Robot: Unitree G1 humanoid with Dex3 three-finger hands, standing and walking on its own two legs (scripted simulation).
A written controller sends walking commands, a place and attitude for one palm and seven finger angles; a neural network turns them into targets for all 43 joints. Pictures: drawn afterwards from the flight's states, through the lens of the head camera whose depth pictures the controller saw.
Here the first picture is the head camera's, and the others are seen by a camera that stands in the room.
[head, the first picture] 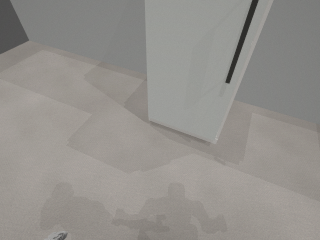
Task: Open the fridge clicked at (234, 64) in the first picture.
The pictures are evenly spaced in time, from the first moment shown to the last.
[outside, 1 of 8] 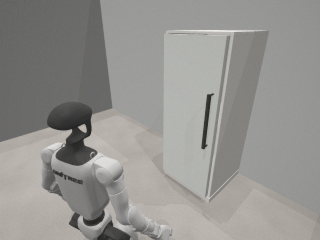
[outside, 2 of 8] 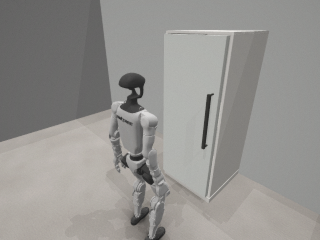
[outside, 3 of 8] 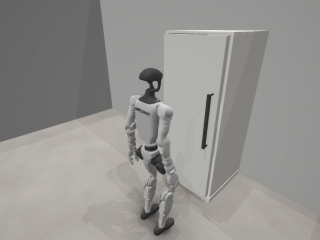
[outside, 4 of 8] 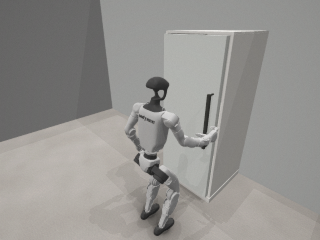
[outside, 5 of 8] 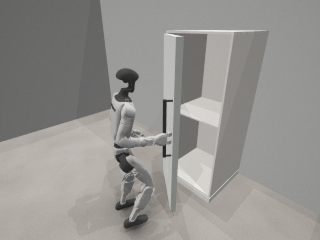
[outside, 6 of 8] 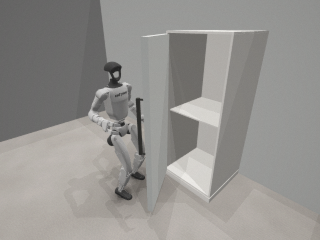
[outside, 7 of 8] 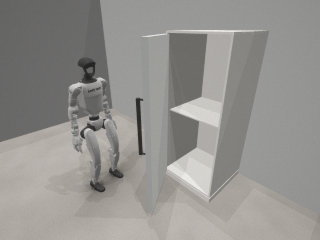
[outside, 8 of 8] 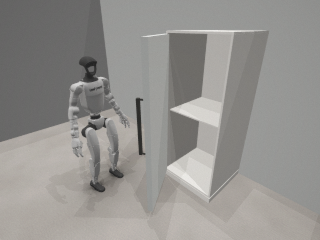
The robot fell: no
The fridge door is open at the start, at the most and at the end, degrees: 0 61 58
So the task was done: yes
